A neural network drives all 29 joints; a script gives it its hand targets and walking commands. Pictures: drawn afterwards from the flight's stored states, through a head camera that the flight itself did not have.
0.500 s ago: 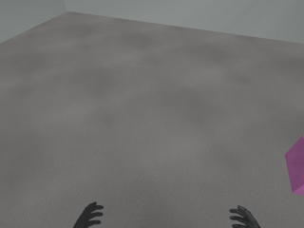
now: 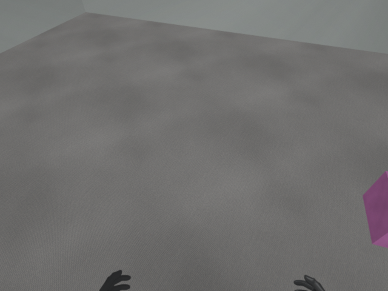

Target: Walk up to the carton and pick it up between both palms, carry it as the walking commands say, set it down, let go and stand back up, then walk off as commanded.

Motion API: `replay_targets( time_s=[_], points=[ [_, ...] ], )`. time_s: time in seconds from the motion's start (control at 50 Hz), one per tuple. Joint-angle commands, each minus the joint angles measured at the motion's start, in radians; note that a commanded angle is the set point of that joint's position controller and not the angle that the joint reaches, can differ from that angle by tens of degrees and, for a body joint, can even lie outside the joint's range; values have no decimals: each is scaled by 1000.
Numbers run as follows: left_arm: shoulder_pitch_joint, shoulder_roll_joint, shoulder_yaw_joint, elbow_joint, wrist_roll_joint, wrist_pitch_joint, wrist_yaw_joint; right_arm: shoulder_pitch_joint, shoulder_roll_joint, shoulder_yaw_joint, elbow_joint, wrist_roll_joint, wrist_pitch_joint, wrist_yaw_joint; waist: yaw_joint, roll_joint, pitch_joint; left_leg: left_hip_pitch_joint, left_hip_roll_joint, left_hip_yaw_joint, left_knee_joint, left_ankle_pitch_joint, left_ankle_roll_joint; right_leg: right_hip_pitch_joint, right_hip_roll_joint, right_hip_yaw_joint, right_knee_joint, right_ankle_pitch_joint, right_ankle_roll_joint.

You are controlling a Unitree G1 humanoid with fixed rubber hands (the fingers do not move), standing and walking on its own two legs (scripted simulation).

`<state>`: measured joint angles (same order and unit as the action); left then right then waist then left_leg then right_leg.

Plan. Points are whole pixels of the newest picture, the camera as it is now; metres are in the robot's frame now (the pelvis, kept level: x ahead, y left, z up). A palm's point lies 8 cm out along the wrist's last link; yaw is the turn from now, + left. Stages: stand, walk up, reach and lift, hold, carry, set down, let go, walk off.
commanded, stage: stand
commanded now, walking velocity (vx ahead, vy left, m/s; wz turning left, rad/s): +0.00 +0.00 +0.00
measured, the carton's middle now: out of the picture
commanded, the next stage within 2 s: walk up in 0.56 s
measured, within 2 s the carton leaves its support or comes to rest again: neither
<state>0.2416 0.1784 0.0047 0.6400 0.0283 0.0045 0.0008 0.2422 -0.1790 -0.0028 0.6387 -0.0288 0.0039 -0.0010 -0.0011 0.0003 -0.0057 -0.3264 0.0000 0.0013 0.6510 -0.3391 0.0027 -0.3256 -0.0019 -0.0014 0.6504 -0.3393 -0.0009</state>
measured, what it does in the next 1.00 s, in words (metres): lifts its right foot, turning right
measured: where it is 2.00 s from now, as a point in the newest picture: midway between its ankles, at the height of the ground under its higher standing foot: outside the picture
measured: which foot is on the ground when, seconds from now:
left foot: down 0.00-1.00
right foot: down 0.00-0.76, up 0.78-1.00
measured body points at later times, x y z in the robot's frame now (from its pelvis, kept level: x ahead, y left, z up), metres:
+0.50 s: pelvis +0.00 +0.00 +0.00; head +0.01 +0.00 +0.45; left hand +0.13 +0.23 -0.11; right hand +0.13 -0.23 -0.11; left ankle +0.00 +0.12 -0.72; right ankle +0.00 -0.12 -0.72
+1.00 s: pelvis +0.02 -0.05 +0.01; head +0.03 -0.07 +0.46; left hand +0.22 +0.18 -0.09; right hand +0.02 -0.36 -0.10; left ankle +0.00 +0.12 -0.72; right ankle +0.04 -0.23 -0.69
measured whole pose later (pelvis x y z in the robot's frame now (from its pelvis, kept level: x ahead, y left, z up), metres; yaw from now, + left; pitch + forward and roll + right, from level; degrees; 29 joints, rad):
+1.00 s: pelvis +0.02 -0.05 +0.01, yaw -19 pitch +0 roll +1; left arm 0.25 0.32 0.07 0.69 0.03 0.04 -0.13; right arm 0.29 -0.30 -0.07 0.70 -0.07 -0.08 -0.06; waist -0.01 0.00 0.05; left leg -0.10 0.18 0.29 0.51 -0.36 -0.04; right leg -0.54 -0.13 -0.02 0.85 -0.34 0.05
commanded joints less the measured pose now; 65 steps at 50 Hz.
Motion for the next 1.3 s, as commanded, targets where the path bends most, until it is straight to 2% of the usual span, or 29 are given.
replay_targets(
  time_s=[0.0, 0.72, 0.74, 0.76, 0.78, 0.8, 0.82, 0.84, 0.88, 0.94, 0.96, 0.98, 1.0, 1.02, 1.04, 1.06, 1.08, 1.1, 1.12, 1.14, 1.16, 1.2, 1.24, 1.28],
  points=[
    [-13, 80, 23, -71, 0, -15, 2, -13, -81, -24, -71, 0, -15, -2, 0, 1, -35, 9, 42, -56, -115, 141, 26, 11, -40, 54, -113, 140, -27],
    [22, 74, 41, -11, -3, -16, 11, 14, -75, -41, -5, 3, -16, -10, 0, 1, -18, 33, 48, -64, -147, 161, 34, 35, -47, 63, -146, 162, -36],
    [-25, 226, 52, -42, 2, 2, -38, 56, -178, -89, -29, -42, -37, -35, -54, 53, -2, 316, 178, -116, -190, -72, 103, -332, 18, 169, 3, -8, -41],
    [-95, 213, 56, -76, 6, 15, -60, 150, -234, -106, -1, -53, -40, -53, -107, 204, 9, 363, 407, -316, -367, -178, 208, -450, 39, 15, 240, -145, 7],
    [-137, 206, 61, -92, 30, 27, -71, 154, -253, -108, -3, -66, -47, -72, -109, 157, 69, 309, 555, -400, -403, -129, 268, -531, -88, 41, 450, -188, 35],
    [-120, 206, 66, -91, 36, 36, -81, 118, -234, -99, -11, -53, -62, -86, -78, 63, 77, 271, 564, -372, -411, -108, 261, -525, -152, 103, 510, -124, 44],
    [-89, 191, 66, -72, 29, 40, -91, 72, -208, -89, -15, -44, -76, -91, -46, 34, 61, 245, 526, -279, -421, -122, 229, -479, -179, 127, 500, -69, 56],
    [-65, 174, 64, -59, 21, 42, -102, 31, -200, -81, -15, -44, -87, -91, -22, 48, 52, 228, 490, -177, -421, -90, 206, -437, -176, 114, 473, -42, 60],
    [-48, 149, 58, -42, 4, 39, -123, 20, -208, -84, -7, -46, -96, -81, -19, 99, 72, 190, 417, -2, -422, -56, 192, -371, -153, 54, 391, -25, 68],
    [-65, 129, 52, -50, -8, 26, -142, 29, -239, -96, 3, -41, -94, -65, -26, 124, 96, 168, 378, 146, -411, -53, 173, -256, -144, 0, 209, 7, 52],
    [-55, 130, 67, -35, -2, 17, -135, 34, -233, -87, 27, -43, -94, -60, -19, 193, 96, 172, 378, 197, -368, -39, 167, -211, -132, -67, 143, 13, 42],
    [-32, 132, 65, -28, 2, 8, -131, 43, -242, -87, 33, -38, -88, -57, -15, 194, 89, 131, 365, 227, -336, -33, 157, -118, -101, -108, 106, 24, 32],
    [16, 136, 68, -12, 4, 0, -126, 41, -253, -90, 37, -34, -78, -56, 10, 184, 73, 91, 360, 244, -283, -42, 147, -21, -64, -146, 75, 41, 23],
    [82, 151, 74, 6, 6, -7, -116, 40, -257, -90, 40, -36, -66, -53, 48, 146, 45, 66, 333, 274, -174, -37, 134, 74, -21, -173, 42, 33, 10],
    [175, 194, 90, 30, 8, -18, -98, 60, -237, -83, 40, -42, -53, -46, 99, 42, -22, 38, 275, 318, 62, 65, 116, 204, 40, -176, 3, -26, -7],
    [318, 279, 112, 53, 4, -26, -77, 43, -203, -73, 5, -43, -44, -32, 186, -118, -62, -129, 213, 326, 366, 41, 65, 369, 9, -42, -63, -40, -47],
    [295, 387, 125, 25, -8, -20, -62, -32, -137, -47, -96, -20, -41, -6, 185, -358, 2, -468, 48, 216, 601, -394, 23, 375, -201, 484, -274, -147, -167],
    [301, 420, 136, 9, -22, -11, -46, -52, -145, -44, -153, -23, -42, 5, 168, -273, -40, -517, 69, 15, 649, -410, 19, 294, -323, 774, -397, -276, -262],
    [268, 388, 130, 17, -25, -3, -30, -49, -170, -48, -152, -10, -49, 10, 137, -171, -18, -498, 103, -28, 637, -363, 24, 255, -331, 713, -392, -397, -273],
    [203, 352, 119, 8, -11, 3, -17, 5, -175, -42, -138, -6, -60, 10, 97, -141, 11, -449, 121, -26, 585, -302, 23, 173, -297, 616, -368, -440, -254],
    [118, 308, 105, -12, 2, 3, -12, 42, -182, -37, -125, -12, -70, 6, 64, -147, 20, -363, 127, -23, 493, -245, 14, 87, -241, 511, -347, -386, -217],
    [68, 245, 79, -17, 11, -7, -22, 114, -182, -36, -98, -24, -74, 6, 44, -172, 15, -231, 89, 16, 377, -159, 2, -28, -164, 389, -327, -199, -212],
    [78, 228, 69, -4, 12, -12, -33, 112, -161, -29, -112, -21, -68, 3, 38, -164, 30, -159, 57, 44, 269, -100, 5, -92, -137, 359, -318, -194, -216],
    [74, 225, 63, 1, 8, -8, -45, 113, -142, -24, -124, -20, -68, -1, 22, -155, 43, -33, 22, 65, 172, 2, 19, -190, -119, 352, -306, -295, -200]
  ],
)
